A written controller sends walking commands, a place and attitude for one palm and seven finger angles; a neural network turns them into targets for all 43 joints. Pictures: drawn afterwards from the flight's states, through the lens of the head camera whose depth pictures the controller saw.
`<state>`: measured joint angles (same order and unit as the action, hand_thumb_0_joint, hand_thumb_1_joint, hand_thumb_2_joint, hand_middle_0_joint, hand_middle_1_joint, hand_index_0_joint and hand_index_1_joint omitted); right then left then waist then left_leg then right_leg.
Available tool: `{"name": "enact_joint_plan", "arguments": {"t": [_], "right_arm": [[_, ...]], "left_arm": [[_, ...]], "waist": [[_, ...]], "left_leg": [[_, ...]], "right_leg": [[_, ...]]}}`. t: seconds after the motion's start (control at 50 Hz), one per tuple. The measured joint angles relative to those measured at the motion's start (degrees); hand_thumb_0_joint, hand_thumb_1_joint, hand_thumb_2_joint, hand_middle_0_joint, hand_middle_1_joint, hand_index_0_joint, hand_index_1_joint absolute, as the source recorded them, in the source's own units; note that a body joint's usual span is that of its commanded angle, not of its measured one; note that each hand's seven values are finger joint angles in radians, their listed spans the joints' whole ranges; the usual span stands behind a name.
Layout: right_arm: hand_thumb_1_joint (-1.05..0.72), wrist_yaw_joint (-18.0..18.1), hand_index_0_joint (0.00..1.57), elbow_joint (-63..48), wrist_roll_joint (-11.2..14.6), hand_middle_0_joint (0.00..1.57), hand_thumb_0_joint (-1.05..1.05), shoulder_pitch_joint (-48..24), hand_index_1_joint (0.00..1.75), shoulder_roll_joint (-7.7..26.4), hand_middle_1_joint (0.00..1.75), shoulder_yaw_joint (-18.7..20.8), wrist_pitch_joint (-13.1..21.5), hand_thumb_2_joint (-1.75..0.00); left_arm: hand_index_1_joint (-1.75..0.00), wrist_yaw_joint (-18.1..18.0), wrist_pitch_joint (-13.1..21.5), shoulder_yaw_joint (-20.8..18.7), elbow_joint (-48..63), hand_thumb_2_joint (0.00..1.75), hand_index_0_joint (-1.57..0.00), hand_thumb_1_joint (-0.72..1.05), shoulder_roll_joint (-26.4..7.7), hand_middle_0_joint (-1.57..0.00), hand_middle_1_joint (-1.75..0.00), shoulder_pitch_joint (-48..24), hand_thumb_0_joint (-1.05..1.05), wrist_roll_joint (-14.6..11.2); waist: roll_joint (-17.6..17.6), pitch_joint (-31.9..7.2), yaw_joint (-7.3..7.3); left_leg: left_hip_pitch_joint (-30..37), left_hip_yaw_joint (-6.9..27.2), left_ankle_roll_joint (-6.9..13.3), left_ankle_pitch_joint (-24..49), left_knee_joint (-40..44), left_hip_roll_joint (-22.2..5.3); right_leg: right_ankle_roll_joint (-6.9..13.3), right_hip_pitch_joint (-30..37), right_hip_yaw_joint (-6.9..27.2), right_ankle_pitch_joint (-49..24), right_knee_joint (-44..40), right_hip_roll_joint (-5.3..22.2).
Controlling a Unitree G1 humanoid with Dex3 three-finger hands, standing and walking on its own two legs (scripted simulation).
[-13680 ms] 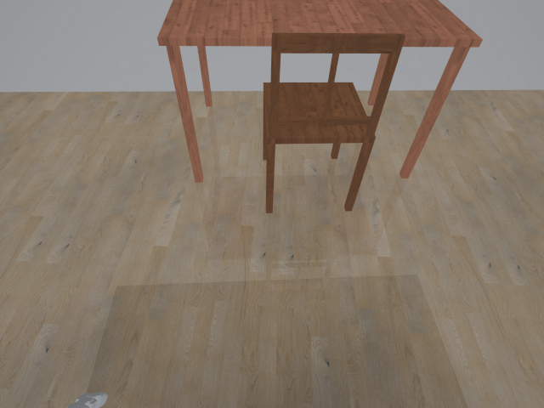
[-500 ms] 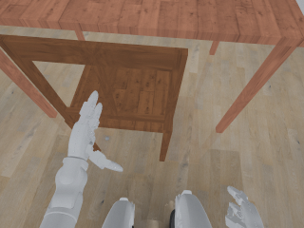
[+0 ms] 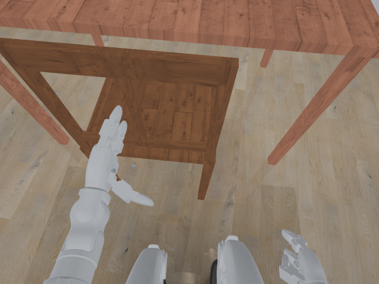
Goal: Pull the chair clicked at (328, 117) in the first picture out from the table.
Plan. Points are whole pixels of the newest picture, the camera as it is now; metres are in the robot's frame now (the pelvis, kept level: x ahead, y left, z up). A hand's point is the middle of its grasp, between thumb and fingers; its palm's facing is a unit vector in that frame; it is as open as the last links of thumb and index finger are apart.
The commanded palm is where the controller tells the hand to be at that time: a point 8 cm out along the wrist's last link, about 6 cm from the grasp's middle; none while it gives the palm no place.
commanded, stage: push the fingers through the gap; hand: left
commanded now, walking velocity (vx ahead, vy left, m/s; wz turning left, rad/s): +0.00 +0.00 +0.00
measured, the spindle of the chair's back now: (135, 113) +0.48 +0.14 +0.01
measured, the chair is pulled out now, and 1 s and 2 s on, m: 0.00 0.00 0.00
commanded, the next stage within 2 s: hook a spindle and tug to test in 1.38 s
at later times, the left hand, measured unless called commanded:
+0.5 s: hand (135, 140) +0.40 +0.12 +0.03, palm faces -0.08 -1.00 -0.03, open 17.0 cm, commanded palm +0.38 +0.18 +0.03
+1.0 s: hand (141, 121) +0.45 +0.12 +0.03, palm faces -0.07 -1.00 -0.03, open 17.0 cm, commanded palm +0.43 +0.17 +0.03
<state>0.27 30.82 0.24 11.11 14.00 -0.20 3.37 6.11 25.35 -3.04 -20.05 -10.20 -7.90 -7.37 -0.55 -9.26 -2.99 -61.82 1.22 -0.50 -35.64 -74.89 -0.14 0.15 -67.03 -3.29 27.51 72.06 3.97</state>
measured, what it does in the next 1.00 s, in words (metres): stands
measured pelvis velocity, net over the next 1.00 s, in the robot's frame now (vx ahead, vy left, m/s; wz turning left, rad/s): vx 0.00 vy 0.01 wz -0.02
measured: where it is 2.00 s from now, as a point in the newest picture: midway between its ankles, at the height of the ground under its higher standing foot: outside the picture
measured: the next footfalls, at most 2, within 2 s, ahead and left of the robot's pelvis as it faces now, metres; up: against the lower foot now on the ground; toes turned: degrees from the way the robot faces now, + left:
none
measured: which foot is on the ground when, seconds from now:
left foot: down 0.00-1.00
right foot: down 0.00-1.00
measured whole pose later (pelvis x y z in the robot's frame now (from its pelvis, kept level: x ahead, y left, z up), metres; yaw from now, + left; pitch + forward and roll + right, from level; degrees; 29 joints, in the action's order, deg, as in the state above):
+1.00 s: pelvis +0.00 +0.01 +0.00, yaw -1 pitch +26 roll -1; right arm -0.7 34.9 -0.8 14.9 14.1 -0.1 0.4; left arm 5.1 28.0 -11.7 -46.2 -13.8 -33.7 -5.8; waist -1.0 -8.6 -7.1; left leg -64.7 0.2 0.1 -34.5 -73.8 -0.6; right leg -0.4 -70.1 -2.2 25.6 70.2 3.3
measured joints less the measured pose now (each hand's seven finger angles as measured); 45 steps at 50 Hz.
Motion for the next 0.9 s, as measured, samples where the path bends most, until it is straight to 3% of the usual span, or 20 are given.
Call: {"name": "enact_joint_plan", "arguments": {"t": [0.2,0.54,0.9], "right_arm": [[-0.90,0.1,0.20,0.6,0.0,0.20,0.01,0.6,0.30,-0.1,0.30,-0.2,-0.7,-0.89],[-0.90,-0.4,0.20,2.5,-0.3,0.20,0.01,2.8,0.30,0.2,0.30,0.4,-1.4,-0.89],[-0.90,-0.9,0.20,3.3,-0.9,0.20,0.01,3.2,0.30,-0.1,0.30,0.0,-2.5,-0.89]], "left_arm": [[-0.08,-0.4,-1.5,-2.2,-5.7,0.30,-0.06,-0.50,-0.8,-0.06,-0.08,-6.9,-0.01,0.1],[-0.08,-0.5,0.7,-5.1,-12.5,0.30,-0.06,-0.50,-1.7,-0.06,-0.08,-12.6,-0.01,0.0],[-0.08,-1.2,2.2,-8.2,-23.3,0.30,-0.06,-0.50,-3.2,-0.06,-0.08,-23.1,-0.01,1.4]], "waist": [[0.1,0.3,-1.08],[-0.1,0.3,-2.35],[-0.2,0.6,-3.83]], "left_leg": [[-0.5,-0.4,0.2,0.3,0.5,-0.1],[-0.5,-0.9,0.5,0.6,1.6,-0.3],[-2.4,-1.2,0.6,1.0,1.2,-0.4]], "right_leg": [[-0.2,-0.6,0.4,-0.5,-0.6,-0.2],[-0.5,-0.7,0.8,-1.1,-1.9,-0.5],[-0.6,-2.6,1.1,-1.8,-1.8,-0.6]]}}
